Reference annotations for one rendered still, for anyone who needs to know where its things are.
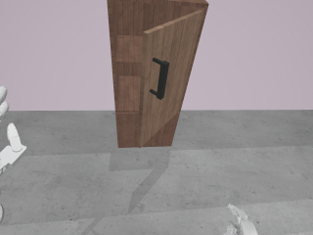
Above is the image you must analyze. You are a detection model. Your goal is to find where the right robot hand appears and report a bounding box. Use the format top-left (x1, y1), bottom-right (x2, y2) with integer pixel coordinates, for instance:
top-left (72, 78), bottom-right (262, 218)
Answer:
top-left (223, 204), bottom-right (258, 235)

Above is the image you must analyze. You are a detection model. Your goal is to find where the cupboard door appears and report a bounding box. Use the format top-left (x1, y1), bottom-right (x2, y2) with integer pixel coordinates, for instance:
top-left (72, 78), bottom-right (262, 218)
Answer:
top-left (137, 10), bottom-right (204, 148)

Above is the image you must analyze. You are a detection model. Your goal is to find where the handle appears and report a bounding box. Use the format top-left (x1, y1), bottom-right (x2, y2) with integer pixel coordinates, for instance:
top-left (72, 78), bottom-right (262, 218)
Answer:
top-left (150, 58), bottom-right (169, 100)

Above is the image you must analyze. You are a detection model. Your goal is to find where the left robot hand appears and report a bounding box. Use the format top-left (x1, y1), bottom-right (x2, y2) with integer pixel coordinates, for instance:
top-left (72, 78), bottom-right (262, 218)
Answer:
top-left (0, 85), bottom-right (26, 177)

